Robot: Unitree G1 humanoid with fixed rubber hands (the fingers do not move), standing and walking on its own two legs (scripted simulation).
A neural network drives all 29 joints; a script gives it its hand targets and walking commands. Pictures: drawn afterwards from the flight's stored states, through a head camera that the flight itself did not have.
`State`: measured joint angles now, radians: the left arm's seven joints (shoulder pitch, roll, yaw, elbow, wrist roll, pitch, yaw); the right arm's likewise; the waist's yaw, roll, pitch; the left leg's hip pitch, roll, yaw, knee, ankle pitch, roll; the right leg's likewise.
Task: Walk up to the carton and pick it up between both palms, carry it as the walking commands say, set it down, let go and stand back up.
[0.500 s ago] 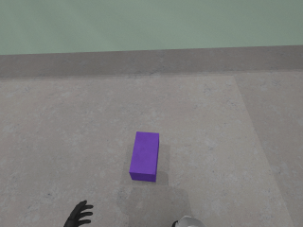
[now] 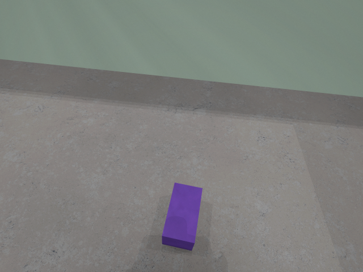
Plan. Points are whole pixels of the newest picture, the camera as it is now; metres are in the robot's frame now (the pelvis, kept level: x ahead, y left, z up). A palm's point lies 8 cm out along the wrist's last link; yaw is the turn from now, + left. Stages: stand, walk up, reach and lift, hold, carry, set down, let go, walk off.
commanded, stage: walk up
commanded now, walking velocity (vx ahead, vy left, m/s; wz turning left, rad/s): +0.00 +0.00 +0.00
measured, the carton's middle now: (182, 215) +0.50 -0.02 -0.70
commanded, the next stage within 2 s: none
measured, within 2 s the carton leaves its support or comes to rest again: neither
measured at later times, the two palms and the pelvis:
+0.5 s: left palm out of the picture +0.05 +0.22 -0.13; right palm out of the picture +0.03 -0.23 -0.14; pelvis +0.03 -0.01 +0.01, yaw +0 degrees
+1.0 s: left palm out of the picture +0.08 +0.19 -0.14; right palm out of the picture +0.02 -0.25 -0.15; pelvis +0.04 -0.03 +0.00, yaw -4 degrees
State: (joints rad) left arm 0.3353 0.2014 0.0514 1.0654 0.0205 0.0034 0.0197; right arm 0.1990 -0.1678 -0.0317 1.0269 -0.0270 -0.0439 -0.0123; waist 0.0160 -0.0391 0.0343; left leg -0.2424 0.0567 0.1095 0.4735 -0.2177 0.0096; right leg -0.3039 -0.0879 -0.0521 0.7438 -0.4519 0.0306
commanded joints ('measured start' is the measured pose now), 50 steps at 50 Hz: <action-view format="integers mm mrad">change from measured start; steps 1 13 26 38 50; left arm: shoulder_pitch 106 -40 -38 -10 -24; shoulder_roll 32 73 35 -4 17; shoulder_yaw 1 -10 -16 -5 -4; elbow -13 -29 40 6 -25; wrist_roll -22 -6 -14 1 -8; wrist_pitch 12 -5 -19 -5 -22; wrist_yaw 9 21 17 11 22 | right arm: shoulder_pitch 8 77 112 109 149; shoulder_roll -130 -59 -52 -76 -60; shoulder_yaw -7 -6 0 -4 3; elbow -20 32 106 60 73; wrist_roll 13 29 17 8 17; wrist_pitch -6 38 42 48 51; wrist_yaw -19 -24 -20 -49 -38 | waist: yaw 19 -11 -13 -15 -30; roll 240 22 24 100 24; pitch -24 -25 25 42 -8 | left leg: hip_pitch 102 1 107 18 105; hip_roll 207 86 71 143 106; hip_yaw -118 -109 -87 -41 -5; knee -129 -117 -180 -155 -102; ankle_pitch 880 113 69 -99 10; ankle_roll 131 30 -11 -19 -49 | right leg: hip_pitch -45 183 129 41 56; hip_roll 18 -64 -33 25 -12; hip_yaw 33 77 114 78 163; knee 109 -393 -480 -333 -357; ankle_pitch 8 451 337 286 516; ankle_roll -2 -47 -57 -80 -107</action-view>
